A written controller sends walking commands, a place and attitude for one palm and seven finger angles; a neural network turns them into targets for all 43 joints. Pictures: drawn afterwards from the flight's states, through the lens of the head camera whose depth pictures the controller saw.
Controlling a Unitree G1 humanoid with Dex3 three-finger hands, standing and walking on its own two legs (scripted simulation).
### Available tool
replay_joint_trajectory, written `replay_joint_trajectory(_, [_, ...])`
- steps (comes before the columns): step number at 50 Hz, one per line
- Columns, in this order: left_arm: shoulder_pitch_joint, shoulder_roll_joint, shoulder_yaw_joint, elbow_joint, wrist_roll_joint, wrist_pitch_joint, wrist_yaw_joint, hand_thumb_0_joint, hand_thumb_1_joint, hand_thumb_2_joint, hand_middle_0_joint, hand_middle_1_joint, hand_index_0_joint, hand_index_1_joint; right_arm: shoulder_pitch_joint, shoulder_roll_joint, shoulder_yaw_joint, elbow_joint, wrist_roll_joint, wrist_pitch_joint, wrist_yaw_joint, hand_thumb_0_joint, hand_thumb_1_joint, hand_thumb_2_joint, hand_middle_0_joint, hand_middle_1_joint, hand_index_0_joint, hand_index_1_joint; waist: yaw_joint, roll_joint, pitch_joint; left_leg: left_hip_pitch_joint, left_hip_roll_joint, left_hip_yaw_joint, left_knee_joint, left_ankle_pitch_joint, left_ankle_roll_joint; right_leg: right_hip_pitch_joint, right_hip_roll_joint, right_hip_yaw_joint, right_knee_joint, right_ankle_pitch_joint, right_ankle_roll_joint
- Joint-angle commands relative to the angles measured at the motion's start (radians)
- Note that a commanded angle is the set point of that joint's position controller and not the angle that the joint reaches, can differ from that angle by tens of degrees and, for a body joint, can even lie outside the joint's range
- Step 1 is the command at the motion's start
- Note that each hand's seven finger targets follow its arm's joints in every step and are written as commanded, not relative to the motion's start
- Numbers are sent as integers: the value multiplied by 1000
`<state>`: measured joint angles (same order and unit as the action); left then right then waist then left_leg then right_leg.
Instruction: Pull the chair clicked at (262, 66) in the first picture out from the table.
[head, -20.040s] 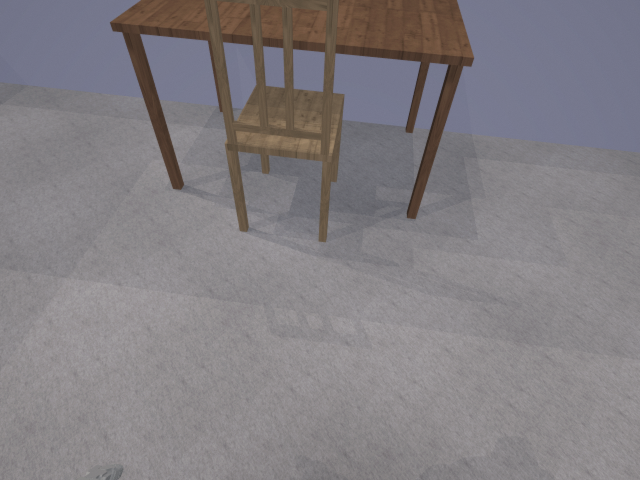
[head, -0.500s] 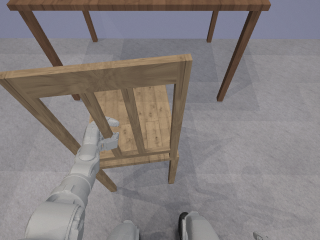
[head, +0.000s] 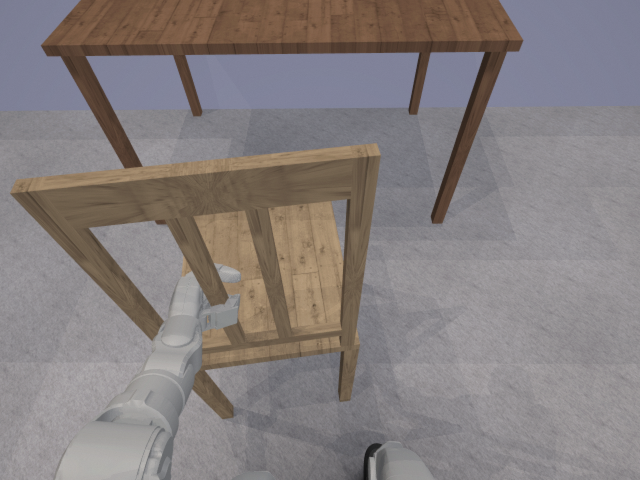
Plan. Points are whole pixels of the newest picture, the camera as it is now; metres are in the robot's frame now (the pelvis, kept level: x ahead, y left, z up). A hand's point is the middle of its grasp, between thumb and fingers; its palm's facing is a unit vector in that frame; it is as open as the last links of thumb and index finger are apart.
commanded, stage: step backward, pulling the chair out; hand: left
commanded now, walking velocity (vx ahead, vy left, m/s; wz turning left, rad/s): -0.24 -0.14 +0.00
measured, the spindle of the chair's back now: (215, 291) +0.37 +0.16 -0.03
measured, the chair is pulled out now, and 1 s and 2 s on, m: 0.50 0.57 0.57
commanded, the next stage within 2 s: stop walking, hand still on the chair in 0.50 s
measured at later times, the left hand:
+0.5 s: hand (227, 320) +0.33 +0.14 -0.05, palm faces +0.07 -0.98 -0.19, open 5.8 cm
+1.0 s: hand (217, 358) +0.28 +0.15 -0.05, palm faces +0.04 -0.98 -0.20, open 5.8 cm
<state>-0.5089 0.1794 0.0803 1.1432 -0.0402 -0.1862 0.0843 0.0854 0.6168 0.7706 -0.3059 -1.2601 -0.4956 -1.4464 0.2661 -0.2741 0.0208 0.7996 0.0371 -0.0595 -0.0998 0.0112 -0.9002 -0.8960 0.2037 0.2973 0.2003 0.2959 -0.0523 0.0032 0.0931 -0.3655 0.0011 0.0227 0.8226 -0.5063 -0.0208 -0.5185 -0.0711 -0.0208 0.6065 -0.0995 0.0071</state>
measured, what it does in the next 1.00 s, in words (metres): steps on the spot: left foot, then right foot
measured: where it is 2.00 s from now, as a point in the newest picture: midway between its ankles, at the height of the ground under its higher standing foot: outside the picture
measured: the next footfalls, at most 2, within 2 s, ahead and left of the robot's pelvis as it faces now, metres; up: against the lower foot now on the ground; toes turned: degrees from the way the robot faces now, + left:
left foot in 0.04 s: +0.02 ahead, +0.13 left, +0.00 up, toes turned +2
right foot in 0.20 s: +0.09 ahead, -0.13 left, +0.00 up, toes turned -3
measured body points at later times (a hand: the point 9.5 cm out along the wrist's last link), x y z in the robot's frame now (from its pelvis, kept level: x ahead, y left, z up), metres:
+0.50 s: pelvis -0.04 -0.01 +0.01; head +0.04 -0.02 +0.45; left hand +0.32 +0.19 -0.03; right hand +0.05 -0.28 -0.12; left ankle -0.02 +0.13 -0.72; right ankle +0.05 -0.13 -0.72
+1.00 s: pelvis -0.01 +0.01 +0.02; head +0.02 +0.00 +0.47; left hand +0.27 +0.20 -0.03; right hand +0.08 -0.23 -0.11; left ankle -0.02 +0.13 -0.72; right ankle +0.05 -0.13 -0.72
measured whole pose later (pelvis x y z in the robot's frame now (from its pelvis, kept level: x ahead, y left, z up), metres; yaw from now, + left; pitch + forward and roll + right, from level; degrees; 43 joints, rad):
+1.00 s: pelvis -0.01 +0.01 +0.02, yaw -3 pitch +0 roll +1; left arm -0.17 0.14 0.03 0.83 -0.03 -0.15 0.11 0.08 0.61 0.77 -0.30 -1.25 -0.50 -1.45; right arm 0.25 -0.20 0.03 0.72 0.03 -0.01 -0.12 0.01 -0.90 -0.90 0.20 0.30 0.20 0.30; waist -0.02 0.02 0.07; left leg -0.20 0.04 0.09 0.49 -0.29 -0.01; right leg -0.32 -0.03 0.01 0.48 -0.15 0.02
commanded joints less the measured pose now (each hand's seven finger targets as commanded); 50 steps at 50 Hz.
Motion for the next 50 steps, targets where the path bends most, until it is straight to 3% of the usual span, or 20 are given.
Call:
replay_joint_trajectory(1, [-295, 183, 0, -145, 15, -54, -7, 0, 900, 900, -500, -1450, -500, -1450, 80, -131, -37, -80, -3, -38, -32, 0, -900, -900, 200, 300, 200, 300, 34, -27, -282, 129, 104, -78, -473, 148, 42, 159, -106, 132, -96, -222, -26])
replay_joint_trajectory(2, [-322, 162, -6, -164, 15, -60, -10, 0, 900, 900, -500, -1450, -500, -1450, 67, -156, -48, -99, -6, -33, -34, 0, -900, -900, 200, 300, 200, 300, 49, 107, -272, 113, 223, -199, -484, 288, 94, 126, -20, 70, 37, -180, 4])
replay_joint_trajectory(3, [-423, 162, -18, -256, 6, -71, -5, 0, 900, 900, -500, -1450, -500, -1450, 33, -129, -45, -109, -6, -31, -34, 0, -900, -900, 200, 300, 200, 300, 48, 268, -280, 78, 321, -259, -522, 402, 143, 142, 11, 16, 190, -231, 13])
replay_joint_trajectory(4, [-438, 151, -26, -276, 12, -70, -2, 0, 900, 900, -500, -1450, -500, -1450, 18, -110, -43, -117, -17, -29, -34, 0, -900, -900, 200, 300, 200, 300, 42, 286, -285, 91, 350, -271, -475, 572, 163, 149, 11, 20, 287, -261, 8])
replay_joint_trajectory(6, [-388, 135, -29, -235, 11, -59, -1, 0, 900, 900, -500, -1450, -500, -1450, 46, -126, -64, -98, -14, -25, -15, 0, -900, -900, 200, 300, 200, 300, 44, 145, -285, 285, 333, -216, -317, 996, 139, 120, 10, 18, 121, -211, -10])
replay_joint_trajectory(8, [-379, 136, -40, -200, 16, -53, -4, 0, 900, 900, -500, -1450, -500, -1450, 75, -137, -72, -89, -12, -24, -3, 0, -900, -900, 200, 300, 200, 300, 32, 65, -337, 360, 290, -176, -186, 1116, 85, 236, 18, 0, -91, 29, -20])
replay_joint_trajectory(10, [-378, 136, -41, -200, 33, -63, -6, 0, 900, 900, -500, -1450, -500, -1450, 71, -130, -70, -93, -11, -25, 3, 0, -900, -900, 200, 300, 200, 300, 12, 127, -352, 254, 232, -113, -146, 973, 22, 359, -48, 50, -116, 382, -59])
replay_joint_trajectory(11, [-381, 149, -37, -203, 30, -63, -3, 0, 900, 900, -500, -1450, -500, -1450, 72, -130, -70, -91, -7, -23, 2, 0, -900, -900, 200, 300, 200, 300, 6, 105, -360, 199, 214, -110, -160, 852, -1, 387, -84, 101, -88, 463, -79])
replay_joint_trajectory(13, [-342, 202, -17, -179, 6, -42, 8, 0, 900, 900, -500, -1450, -500, -1450, 73, -144, -77, -82, 7, -11, -14, 0, -900, -900, 200, 300, 200, 300, 4, -26, -433, 173, 174, -92, -157, 658, -17, 435, -156, 171, -55, 597, -107])
replay_joint_trajectory(16, [-360, 231, 8, -177, 2, -32, 14, 0, 900, 900, -500, -1450, -500, -1450, 31, -130, -62, -91, 7, 2, -26, 0, -900, -900, 200, 300, 200, 300, 17, 2, -442, 136, 156, -90, -231, 435, -11, 384, -167, 169, -65, 433, -70])
replay_joint_trajectory(17, [-360, 234, 13, -174, 0, -28, 16, 0, 900, 900, -500, -1450, -500, -1450, 24, -130, -60, -95, 10, 5, -30, 0, -900, -900, 200, 300, 200, 300, 23, -7, -431, 131, 160, -95, -251, 419, -5, 363, -155, 164, -70, 355, -59])
replay_joint_trajectory(20, [-388, 245, 23, -194, -4, -30, 22, 0, 900, 900, -500, -1450, -500, -1450, -1, -129, -53, -115, 12, 8, -40, 0, -900, -900, 200, 300, 200, 300, 38, 78, -422, 90, 191, -125, -319, 415, 23, 363, -96, 117, -45, 175, -24])
replay_joint_trajectory(24, [-368, 250, 21, -191, -10, -25, 25, 0, 900, 900, -500, -1450, -500, -1450, 12, -129, -55, -124, 21, 1, -42, 0, -900, -900, 200, 300, 200, 300, 45, 23, -390, 55, 155, -95, -304, 224, 25, 312, -109, 166, -116, -52, -30])
replay_joint_trajectory(27, [-355, 254, 23, -179, -7, -29, 29, 0, 900, 900, -500, -1450, -500, -1450, 25, -123, -57, -123, 22, -5, -39, 0, -900, -900, 200, 300, 200, 300, 43, -69, -391, 80, 105, -59, -249, 126, 11, 268, -167, 227, -205, -139, -50])
replay_joint_trajectory(30, [-340, 250, 17, -172, -8, -24, 28, 0, 900, 900, -500, -1450, -500, -1450, 32, -129, -56, -117, 24, -7, -38, 0, -900, -900, 200, 300, 200, 300, 43, -83, -364, 104, 97, -63, -258, 111, 15, 226, -178, 224, -243, -216, -55])
replay_joint_trajectory(31, [-285, 235, 27, -342, 6, -40, 28, 0, 900, 900, -500, -1450, -500, -1450, 1, -115, -61, -180, 4, 3, -30, 0, -900, -900, 200, 300, 200, 300, 49, -38, -379, 126, 107, -86, -308, 133, 26, 266, -165, 220, -239, -227, -55])
replay_joint_trajectory(35, [-190, 176, -2, -431, 12, -25, 32, 0, 900, 900, -500, -1450, -500, -1450, -51, -97, -40, -214, -2, 14, -39, 0, -900, -900, 200, 300, 200, 300, 56, 88, -319, 73, 180, -129, -446, 187, 66, 326, -36, 115, -127, -231, -7])
replay_joint_trajectory(38, [-116, 176, -3, -463, 16, -11, 36, 0, 900, 900, -500, -1450, -500, -1450, -38, -98, -46, -211, -5, 14, -44, 0, -900, -900, 200, 300, 200, 300, 51, 55, -309, 84, 168, -109, -443, 227, 58, 361, -28, 113, -132, -141, -10])
replay_joint_trajectory(43, [-16, 156, -18, -476, 24, -6, 38, 0, 900, 900, -500, -1450, -500, -1450, -31, -89, -50, -193, -9, 13, -42, 0, -900, -900, 200, 300, 200, 300, 41, -5, -226, 110, 116, -62, -441, 123, 42, 285, -41, 167, -237, -237, -22])
replay_joint_trajectory(50, [116, 120, -30, -536, 32, -6, 41, 0, 900, 900, -500, -1450, -500, -1450, -59, -73, -51, -198, -13, 9, -35, 0, -900, -900, 200, 300, 200, 300, 37, 6, -279, 217, 134, -44, -438, 403, 30, 359, -39, 132, -172, 112, -36])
